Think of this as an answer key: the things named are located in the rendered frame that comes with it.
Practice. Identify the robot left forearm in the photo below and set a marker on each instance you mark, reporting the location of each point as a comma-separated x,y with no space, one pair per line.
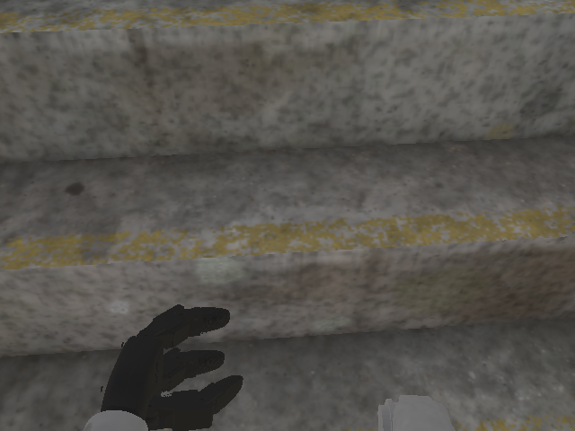
115,420

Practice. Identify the robot right thigh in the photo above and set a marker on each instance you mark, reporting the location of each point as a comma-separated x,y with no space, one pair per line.
413,413

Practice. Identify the left robot hand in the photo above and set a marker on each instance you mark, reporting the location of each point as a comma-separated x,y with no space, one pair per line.
142,372

